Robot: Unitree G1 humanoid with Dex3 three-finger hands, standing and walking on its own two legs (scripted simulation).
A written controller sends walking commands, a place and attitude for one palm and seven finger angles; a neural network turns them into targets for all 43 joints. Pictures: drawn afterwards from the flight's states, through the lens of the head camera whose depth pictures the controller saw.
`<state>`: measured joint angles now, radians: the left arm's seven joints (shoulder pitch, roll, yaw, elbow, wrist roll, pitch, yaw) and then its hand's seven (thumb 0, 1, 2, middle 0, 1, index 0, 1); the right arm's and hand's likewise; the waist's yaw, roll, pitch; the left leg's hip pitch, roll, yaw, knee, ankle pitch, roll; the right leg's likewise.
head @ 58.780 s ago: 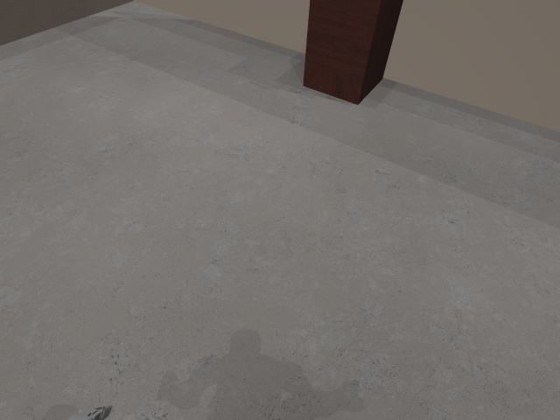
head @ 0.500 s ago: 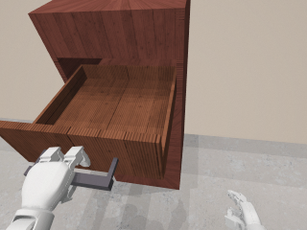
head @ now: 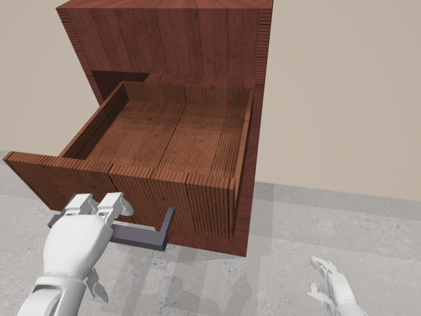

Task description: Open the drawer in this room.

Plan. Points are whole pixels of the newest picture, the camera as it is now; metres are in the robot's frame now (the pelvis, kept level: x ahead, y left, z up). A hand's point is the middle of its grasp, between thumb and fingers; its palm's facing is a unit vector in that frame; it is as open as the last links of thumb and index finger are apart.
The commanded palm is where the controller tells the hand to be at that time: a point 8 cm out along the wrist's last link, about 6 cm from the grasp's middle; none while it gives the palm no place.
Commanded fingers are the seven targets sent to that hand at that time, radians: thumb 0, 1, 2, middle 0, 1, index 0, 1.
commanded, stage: lift the hand off the handle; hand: left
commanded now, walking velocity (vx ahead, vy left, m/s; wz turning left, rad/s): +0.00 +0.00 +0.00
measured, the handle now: (114, 219) +0.23 +0.21 +0.11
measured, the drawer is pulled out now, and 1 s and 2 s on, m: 0.30 0.29 0.29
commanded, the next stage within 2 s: draw the hand back to the body in 1.46 s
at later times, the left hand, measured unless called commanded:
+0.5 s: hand (98, 231) +0.20 +0.22 +0.12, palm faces +0.09 -0.11 -0.99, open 13.4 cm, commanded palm +0.17 +0.22 +0.19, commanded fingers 0.00 -0.50 0.30 -0.30 -1.20 -0.30 -1.20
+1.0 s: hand (86, 207) +0.21 +0.21 +0.18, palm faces +0.13 -0.07 -0.99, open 13.1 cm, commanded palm +0.18 +0.21 +0.26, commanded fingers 0.00 -0.50 0.30 -0.30 -1.20 -0.30 -1.20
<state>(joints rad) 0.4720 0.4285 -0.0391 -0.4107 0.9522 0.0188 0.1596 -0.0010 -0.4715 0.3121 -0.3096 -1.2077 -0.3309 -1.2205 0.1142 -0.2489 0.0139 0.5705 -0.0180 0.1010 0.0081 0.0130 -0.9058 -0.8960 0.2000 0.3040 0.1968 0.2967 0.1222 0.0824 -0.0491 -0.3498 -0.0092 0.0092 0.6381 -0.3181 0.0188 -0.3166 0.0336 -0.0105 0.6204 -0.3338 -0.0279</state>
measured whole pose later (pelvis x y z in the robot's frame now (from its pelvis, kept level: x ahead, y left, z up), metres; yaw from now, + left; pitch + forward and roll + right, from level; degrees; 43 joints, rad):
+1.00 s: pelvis -0.01 +0.00 +0.01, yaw +2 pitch -4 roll +0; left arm 0.21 0.60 -0.02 -0.49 0.78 0.10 -0.09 0.00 -0.49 0.30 -0.42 -1.25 -0.44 -1.26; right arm 0.04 -0.25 0.05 0.62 0.03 0.09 0.00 0.01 -0.91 -0.90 0.20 0.30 0.20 0.30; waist 0.14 0.13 0.01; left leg -0.18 -0.02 -0.02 0.47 -0.22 0.02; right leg -0.14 0.02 -0.03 0.46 -0.26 -0.03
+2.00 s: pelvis -0.02 -0.01 +0.01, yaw +2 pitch -3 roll +0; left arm 0.19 0.73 0.21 -0.61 0.61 0.13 -0.25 0.00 -0.49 0.30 -0.32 -1.21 -0.32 -1.20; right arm 0.07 -0.29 0.06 0.59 0.05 0.06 0.01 0.02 -0.91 -0.90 0.20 0.30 0.20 0.30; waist 0.12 0.14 -0.01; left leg -0.25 -0.02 -0.02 0.54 -0.24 0.01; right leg -0.22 0.02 -0.04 0.54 -0.28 -0.03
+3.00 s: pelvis +0.02 -0.01 +0.02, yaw +0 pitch -3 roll -1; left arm 0.32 0.39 0.46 -0.65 -0.12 -0.15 0.10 0.01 0.65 0.80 -0.22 -0.45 -0.23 -0.45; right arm 0.14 -0.21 0.01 0.66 0.01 -0.10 -0.05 0.01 -0.90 -0.90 0.20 0.30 0.20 0.30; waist 0.08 0.07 0.01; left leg -0.13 0.01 0.00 0.45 -0.26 0.01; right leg -0.08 0.05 -0.02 0.39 -0.25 -0.04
